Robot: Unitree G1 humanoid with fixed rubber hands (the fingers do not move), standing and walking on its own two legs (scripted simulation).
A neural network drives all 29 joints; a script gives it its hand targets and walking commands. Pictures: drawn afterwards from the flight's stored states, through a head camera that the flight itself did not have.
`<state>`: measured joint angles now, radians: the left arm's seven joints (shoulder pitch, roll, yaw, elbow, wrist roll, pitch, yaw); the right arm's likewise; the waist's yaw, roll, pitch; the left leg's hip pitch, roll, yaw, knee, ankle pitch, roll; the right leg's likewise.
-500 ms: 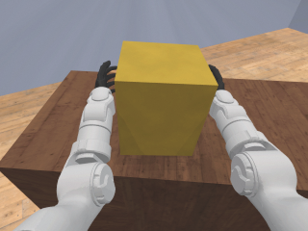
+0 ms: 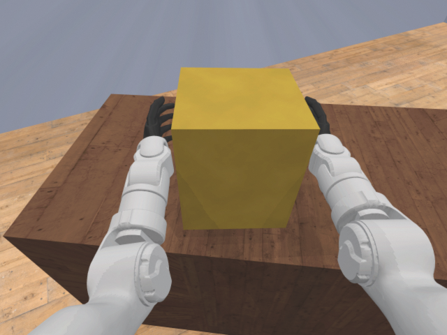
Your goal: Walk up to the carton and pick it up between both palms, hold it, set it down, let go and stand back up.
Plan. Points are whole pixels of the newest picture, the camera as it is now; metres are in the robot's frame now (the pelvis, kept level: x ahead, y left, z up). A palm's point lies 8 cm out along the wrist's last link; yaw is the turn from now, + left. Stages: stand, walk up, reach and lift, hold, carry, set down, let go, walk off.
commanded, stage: set down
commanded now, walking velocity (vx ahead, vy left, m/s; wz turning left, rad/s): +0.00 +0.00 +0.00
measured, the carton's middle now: (235, 150) +0.43 +0.04 +0.12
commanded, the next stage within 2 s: none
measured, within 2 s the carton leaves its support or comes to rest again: neither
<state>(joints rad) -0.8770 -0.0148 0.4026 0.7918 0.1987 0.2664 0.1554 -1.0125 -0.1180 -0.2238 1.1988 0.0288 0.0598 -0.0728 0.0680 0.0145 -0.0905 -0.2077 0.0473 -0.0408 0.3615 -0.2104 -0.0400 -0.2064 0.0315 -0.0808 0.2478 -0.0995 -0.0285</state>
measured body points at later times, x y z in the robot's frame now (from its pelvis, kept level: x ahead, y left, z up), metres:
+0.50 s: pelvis +0.00 -0.01 +0.00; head +0.02 -0.01 +0.45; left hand +0.42 +0.18 +0.12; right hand +0.46 -0.12 +0.12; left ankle -0.02 +0.14 -0.75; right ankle +0.02 -0.10 -0.75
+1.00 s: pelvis +0.00 -0.01 +0.00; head +0.03 -0.01 +0.45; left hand +0.41 +0.18 +0.09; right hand +0.46 -0.12 +0.09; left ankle -0.02 +0.14 -0.75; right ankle +0.02 -0.10 -0.75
